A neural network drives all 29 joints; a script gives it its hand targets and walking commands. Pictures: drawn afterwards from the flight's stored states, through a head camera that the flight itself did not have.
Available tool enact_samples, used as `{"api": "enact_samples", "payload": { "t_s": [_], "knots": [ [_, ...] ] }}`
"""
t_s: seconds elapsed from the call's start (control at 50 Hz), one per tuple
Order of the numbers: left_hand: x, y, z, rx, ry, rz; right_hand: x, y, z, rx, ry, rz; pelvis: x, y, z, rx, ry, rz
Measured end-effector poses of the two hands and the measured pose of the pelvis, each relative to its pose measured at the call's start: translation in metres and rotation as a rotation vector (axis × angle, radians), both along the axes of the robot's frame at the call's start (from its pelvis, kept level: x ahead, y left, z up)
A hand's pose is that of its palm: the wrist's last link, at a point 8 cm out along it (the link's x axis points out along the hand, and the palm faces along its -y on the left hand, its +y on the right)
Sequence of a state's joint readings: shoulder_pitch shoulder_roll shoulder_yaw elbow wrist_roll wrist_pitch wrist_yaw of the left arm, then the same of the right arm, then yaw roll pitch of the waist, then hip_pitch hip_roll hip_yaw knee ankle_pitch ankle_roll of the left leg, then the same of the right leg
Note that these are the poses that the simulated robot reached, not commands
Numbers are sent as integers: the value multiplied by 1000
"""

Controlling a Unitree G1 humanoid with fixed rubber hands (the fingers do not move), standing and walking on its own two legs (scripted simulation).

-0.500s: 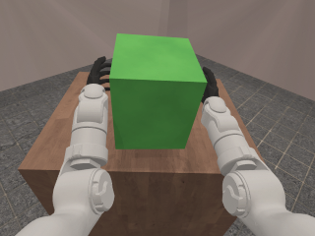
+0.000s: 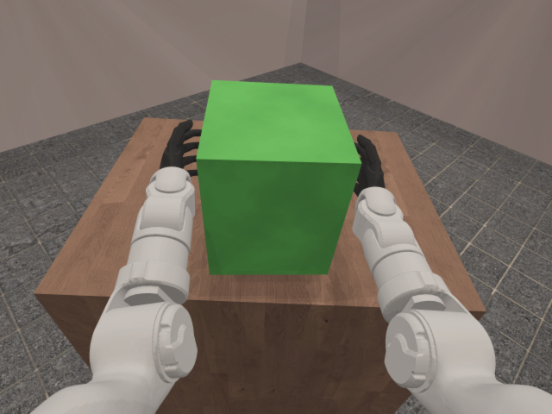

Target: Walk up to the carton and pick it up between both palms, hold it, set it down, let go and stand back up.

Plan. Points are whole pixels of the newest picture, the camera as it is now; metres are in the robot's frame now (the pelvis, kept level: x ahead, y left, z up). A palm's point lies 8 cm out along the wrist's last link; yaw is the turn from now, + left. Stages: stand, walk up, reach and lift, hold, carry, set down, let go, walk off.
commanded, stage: set down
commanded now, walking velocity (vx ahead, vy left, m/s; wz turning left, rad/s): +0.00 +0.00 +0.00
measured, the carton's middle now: (271, 179) +0.45 +0.01 +0.13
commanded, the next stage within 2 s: none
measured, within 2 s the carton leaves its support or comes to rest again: rests again in 1.50 s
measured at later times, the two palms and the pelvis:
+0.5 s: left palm (179, 186) +0.42 +0.15 +0.14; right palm (363, 201) +0.40 -0.13 +0.13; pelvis +0.00 +0.00 +0.00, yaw -1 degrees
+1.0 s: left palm (184, 193) +0.44 +0.15 +0.11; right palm (358, 208) +0.41 -0.13 +0.11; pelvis +0.01 +0.01 +0.00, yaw -2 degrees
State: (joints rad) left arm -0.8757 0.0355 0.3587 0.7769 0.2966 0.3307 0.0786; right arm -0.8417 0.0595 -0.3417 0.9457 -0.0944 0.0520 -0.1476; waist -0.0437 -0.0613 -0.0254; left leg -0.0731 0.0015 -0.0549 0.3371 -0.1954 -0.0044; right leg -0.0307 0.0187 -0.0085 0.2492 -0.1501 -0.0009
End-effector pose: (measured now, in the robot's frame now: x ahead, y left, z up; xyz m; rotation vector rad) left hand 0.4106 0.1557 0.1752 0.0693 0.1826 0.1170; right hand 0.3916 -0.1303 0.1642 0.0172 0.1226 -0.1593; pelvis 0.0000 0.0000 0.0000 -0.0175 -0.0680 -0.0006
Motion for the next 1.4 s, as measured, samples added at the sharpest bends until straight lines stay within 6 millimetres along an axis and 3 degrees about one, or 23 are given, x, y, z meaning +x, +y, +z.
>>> {"api": "enact_samples", "payload": {
  "t_s": [1.4],
  "knots": [
    [37, -7, -85, -56, 107, -24, 26, -8, -80, -25, 101, -22, 17, 7, -2, 7, 208, -40]
  ]
}}
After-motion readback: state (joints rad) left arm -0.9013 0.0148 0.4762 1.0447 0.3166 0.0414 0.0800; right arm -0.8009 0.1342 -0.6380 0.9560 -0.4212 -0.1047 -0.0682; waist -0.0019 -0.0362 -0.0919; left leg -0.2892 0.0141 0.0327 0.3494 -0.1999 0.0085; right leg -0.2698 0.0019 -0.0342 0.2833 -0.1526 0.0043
